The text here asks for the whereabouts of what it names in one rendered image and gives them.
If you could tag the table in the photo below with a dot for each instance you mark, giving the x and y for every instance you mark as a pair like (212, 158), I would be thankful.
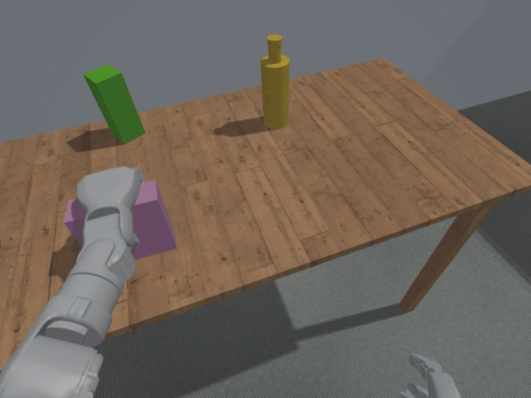
(369, 154)

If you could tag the sponge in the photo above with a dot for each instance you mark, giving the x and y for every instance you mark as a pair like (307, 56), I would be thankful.
(152, 224)

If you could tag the right robot hand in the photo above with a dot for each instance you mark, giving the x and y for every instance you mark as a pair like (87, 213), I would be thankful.
(440, 385)

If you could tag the left robot forearm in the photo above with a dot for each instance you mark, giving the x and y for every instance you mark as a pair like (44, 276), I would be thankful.
(81, 311)

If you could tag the robot left upper arm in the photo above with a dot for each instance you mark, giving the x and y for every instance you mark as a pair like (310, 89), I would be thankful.
(52, 368)

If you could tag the left robot hand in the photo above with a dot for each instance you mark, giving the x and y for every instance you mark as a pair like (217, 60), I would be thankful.
(120, 185)

